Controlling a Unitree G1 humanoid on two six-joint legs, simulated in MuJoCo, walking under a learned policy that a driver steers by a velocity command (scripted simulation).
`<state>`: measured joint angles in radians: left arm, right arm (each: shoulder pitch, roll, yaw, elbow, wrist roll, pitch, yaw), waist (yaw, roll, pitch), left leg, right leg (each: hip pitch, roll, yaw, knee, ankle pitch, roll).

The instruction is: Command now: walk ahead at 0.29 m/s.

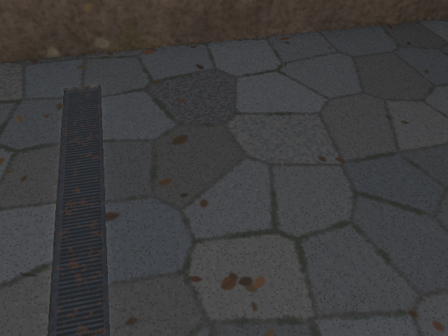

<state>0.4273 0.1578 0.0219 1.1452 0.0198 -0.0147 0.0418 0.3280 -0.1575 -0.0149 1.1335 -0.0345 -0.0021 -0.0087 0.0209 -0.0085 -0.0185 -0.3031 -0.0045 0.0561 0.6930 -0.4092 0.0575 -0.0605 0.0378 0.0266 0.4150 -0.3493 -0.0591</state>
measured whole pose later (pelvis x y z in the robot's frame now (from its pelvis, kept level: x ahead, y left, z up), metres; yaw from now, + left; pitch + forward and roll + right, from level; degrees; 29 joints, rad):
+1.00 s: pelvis +0.51 +0.03 +0.00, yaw +3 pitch +0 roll -1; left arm 0.46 0.16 0.03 1.09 0.02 -0.11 0.01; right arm 0.08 -0.18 -0.03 0.93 -0.02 -0.03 0.03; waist 0.04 0.03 0.05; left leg -0.64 0.08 0.05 0.70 0.00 0.06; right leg 0.09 0.10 -0.14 0.16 -0.26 -0.09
